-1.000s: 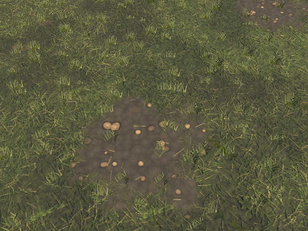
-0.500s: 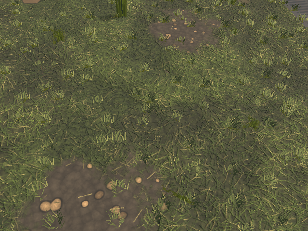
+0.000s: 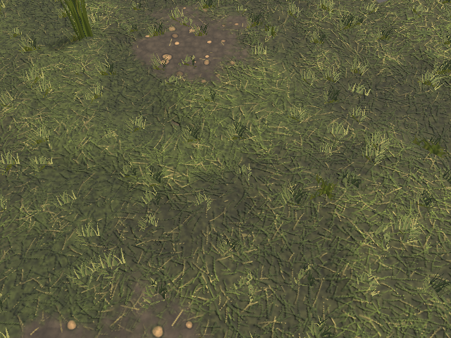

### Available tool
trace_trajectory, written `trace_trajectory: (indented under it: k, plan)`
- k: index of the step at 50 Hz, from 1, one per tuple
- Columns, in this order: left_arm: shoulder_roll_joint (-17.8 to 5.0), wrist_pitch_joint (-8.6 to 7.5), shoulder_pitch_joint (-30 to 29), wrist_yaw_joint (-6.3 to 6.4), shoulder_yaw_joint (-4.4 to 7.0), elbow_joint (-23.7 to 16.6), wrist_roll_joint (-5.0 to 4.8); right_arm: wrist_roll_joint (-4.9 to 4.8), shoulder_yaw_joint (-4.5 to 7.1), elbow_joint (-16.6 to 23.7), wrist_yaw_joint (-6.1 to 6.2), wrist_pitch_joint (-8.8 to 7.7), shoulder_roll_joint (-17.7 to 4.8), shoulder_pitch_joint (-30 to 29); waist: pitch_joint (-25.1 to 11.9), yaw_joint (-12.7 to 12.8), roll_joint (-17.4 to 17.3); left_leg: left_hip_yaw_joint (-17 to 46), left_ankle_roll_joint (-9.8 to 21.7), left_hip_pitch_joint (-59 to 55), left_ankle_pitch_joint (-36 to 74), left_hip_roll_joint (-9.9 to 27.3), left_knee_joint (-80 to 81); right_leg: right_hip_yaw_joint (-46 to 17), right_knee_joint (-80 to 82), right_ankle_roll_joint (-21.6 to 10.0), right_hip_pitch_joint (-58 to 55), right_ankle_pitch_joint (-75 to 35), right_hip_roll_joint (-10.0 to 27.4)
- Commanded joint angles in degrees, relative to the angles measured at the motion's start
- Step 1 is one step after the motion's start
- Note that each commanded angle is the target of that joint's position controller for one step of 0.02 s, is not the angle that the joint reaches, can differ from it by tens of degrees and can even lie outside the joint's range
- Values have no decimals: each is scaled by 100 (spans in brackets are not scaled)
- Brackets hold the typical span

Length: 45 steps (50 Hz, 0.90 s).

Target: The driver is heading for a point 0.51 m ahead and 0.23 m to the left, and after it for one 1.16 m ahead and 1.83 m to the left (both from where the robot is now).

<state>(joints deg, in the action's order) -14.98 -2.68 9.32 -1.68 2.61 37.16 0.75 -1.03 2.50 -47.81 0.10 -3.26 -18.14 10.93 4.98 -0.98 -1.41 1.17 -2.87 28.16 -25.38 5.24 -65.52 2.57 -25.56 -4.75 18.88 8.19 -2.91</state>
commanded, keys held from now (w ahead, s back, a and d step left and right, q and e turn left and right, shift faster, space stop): s+q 0.22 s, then w+q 0.76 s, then q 0.02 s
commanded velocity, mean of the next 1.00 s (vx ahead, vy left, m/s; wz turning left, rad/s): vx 0.25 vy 0.00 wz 0.45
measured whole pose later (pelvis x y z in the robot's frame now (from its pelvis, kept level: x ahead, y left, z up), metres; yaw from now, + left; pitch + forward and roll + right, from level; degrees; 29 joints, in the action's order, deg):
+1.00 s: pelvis +0.33 +0.07 +0.00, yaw +32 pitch +2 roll -2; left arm -15.1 -5.9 13.5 -0.6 4.2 46.9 0.3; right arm -1.7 4.4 -37.4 0.4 -1.2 -18.3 16.7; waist -0.3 1.5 -3.5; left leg 4.1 0.7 32.0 -18.1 2.5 -65.7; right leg 3.1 -20.9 -1.3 10.6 12.5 -1.6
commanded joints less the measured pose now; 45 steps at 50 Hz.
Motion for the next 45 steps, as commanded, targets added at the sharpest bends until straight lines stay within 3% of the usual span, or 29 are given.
trace_trajectory:
  k: [1, 4, 7, 11, 14, 16, 17, 18, 19, 20, 21, 22, 24, 26, 28, 31, 35, 38, 39, 40, 41, 42, 43, 44, 45]
  plan:
    - [-590, -188, -287, 60, 161, -190, 107, 24, 105, -83, 86, 168, -299, 1037, -1211, -333, 540, 159, -203, -510, 687, 25, 511, -476, 761, -998, -587, -4975, 1545]
    - [-803, -69, -412, 231, 227, -26, 79, 55, 120, 92, 100, 193, -330, 705, -1125, -209, 816, 15, -241, -350, 1360, -116, 1238, -22, 791, -895, -809, -4554, 1465]
    - [-756, 148, -416, 373, 212, 108, 56, 40, 156, 329, 42, 277, -386, 350, -1006, -45, 736, -31, -226, -195, 1505, -58, 1557, 60, 738, -929, -1002, -3724, 1621]
    - [-737, 392, -500, 458, 219, 245, -16, 65, 199, 599, -64, 391, -388, 207, -793, 21, 716, -140, -99, -55, 990, -57, 1958, -74, 322, -952, -1218, -3232, 1904]
    - [-1007, 442, -438, 455, 316, 312, -110, 6, 245, 798, -157, 468, -373, 90, -796, 59, 675, -352, 192, -348, 765, -93, 2444, -319, 327, -810, -1203, -1532, 2260]
    - [-904, 400, -306, 438, 316, 409, -183, 22, 306, 769, -132, 461, -427, 295, -709, -19, 440, -459, 543, -991, 1125, -317, 3320, -137, -108, -432, -895, 99, 1951]
    - [-695, 353, -114, 407, 279, 450, -104, 21, 436, 697, -62, 420, -783, 610, -735, -1, -359, 261, 860, -1523, 1830, -23, 3848, 282, -1096, -70, -448, 1027, 1474]
    - [-384, 247, -456, 338, 194, 108, 74, -44, 605, 695, 28, 344, -1414, 962, -790, 52, -1729, 2518, 1875, -2535, 1762, 1085, 4307, 792, -2894, 468, 1326, 2484, 281]
    - [-494, 118, -1064, 263, 191, -61, -15, 94, 531, 682, -54, 177, -1206, 1515, -1076, -497, -1420, 4091, 2560, -3077, 712, 1584, 5100, -350, -3923, 487, 2457, 3341, -112]
    - [-676, 13, -1118, 183, 258, -52, -218, 142, 471, 716, -79, 22, -1006, 1376, -915, -385, -918, 3891, 2397, -3164, 198, 1555, 5167, -766, -4245, 362, 2831, 2877, 201]
    - [-746, -48, -1093, 145, 289, 30, -245, 61, 440, 786, -60, -48, -832, 1102, -775, -248, -498, 3428, 2096, -3001, -98, 1323, 5112, -822, -4121, 268, 2866, 2287, 405]
    - [-803, -89, -1127, 143, 322, 87, -164, -14, 399, 848, -30, -39, -709, 912, -641, -187, -244, 3027, 1881, -2785, -110, 1141, 5160, -781, -3793, 249, 2803, 1841, 515]
    - [-734, -165, -1151, 131, 339, 153, -85, -9, 341, 930, 69, 8, -599, 821, -583, -106, -337, 2472, 1671, -2513, 336, 759, 5350, -701, -3084, 354, 2315, 1010, 559]
    - [-596, -226, -1137, 114, 317, 225, -80, 34, 373, 973, 140, 7, -678, 937, -639, -118, -333, 2045, 1617, -2518, 1163, 544, 5353, -589, -2450, 515, 2046, 479, 430]
    - [-457, -249, -1238, 106, 270, 232, -85, 13, 411, 988, 177, 11, -761, 1039, -620, -172, -338, 1793, 1575, -2435, 1506, 413, 5314, -562, -1734, 655, 1815, 151, 335]
    - [-412, -276, -1451, 70, 226, 179, -125, -10, 448, 999, 183, 56, -837, 1148, -496, -295, -575, 1751, 1539, -2169, 1331, 343, 5286, -573, -987, 791, 1494, -174, 249]
    - [-557, -381, -1632, 9, 233, 71, -173, -46, 469, 1005, 150, 117, -871, 1215, -408, -375, -645, 2013, 1491, -1931, 1190, 375, 5072, -609, -423, 780, 1027, -241, 175]
    - [-770, -489, -1228, -14, 314, 146, -195, -55, 452, 1063, 138, 152, -804, 1056, -508, -118, -810, 2328, 1363, -1873, 1290, 383, 4717, -582, -90, 622, 303, -113, 133]
    - [-827, -518, -872, -1, 359, 259, -181, -59, 419, 1103, 143, 166, -695, 960, -604, 82, -805, 2315, 1248, -1759, 1313, 247, 4446, -523, 141, 526, -203, -215, 137]
    - [-976, -539, -345, 36, 436, 385, -140, -31, 356, 1165, 146, 155, -504, 869, -865, 342, -743, 2159, 1063, -1420, 1445, 9, 3892, -656, 196, 362, -1066, -190, 365]
    - [-1304, -545, 597, 90, 530, 506, -52, 61, 224, 1291, 134, 129, -136, 776, -1535, 736, -47, 1593, 801, -699, 982, -390, 2278, -1659, 262, -21, -2382, 402, 1361]
    - [-1855, -461, 1108, 71, 643, 690, 16, -87, 135, 1589, 140, 56, 120, 1261, -1971, 444, 1926, 897, 496, 1172, -894, -1066, 554, -4273, 915, -917, -3696, 1983, 2538]
    - [-1364, -453, 876, 46, 538, 651, -79, -180, 255, 1399, 156, 38, -480, 1342, -1453, 459, 1488, 967, 426, 1904, -731, -606, -350, -4666, 1184, -974, -3391, 3057, 2661]
    - [-986, -427, 647, 68, 430, 569, -112, -132, 331, 1383, 144, 59, -752, 906, -866, 538, 1064, 889, 432, 2039, -214, -400, -591, -3784, 1162, -756, -2840, 2618, 2409]
    - [-798, -396, 407, 82, 356, 529, -76, -72, 334, 1358, 137, 84, -699, 746, -640, 446, 748, 779, 408, 1835, 231, -225, -554, -3018, 1198, -593, -2353, 1809, 2132]
Velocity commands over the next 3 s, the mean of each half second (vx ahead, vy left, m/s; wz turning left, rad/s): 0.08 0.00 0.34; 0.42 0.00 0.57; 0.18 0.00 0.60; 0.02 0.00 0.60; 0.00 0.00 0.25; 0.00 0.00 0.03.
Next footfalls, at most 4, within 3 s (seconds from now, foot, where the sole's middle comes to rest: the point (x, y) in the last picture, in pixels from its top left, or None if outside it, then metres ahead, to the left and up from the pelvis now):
0.34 left None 0.13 0.14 -0.77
0.82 right None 0.41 -0.01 -0.77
1.26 left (125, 314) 0.49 0.34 -0.77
1.72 right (182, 259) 0.66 0.18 -0.77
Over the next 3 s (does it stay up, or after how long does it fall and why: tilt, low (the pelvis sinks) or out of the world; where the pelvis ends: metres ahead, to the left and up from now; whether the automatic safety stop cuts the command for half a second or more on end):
stays up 0.51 0.19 0.00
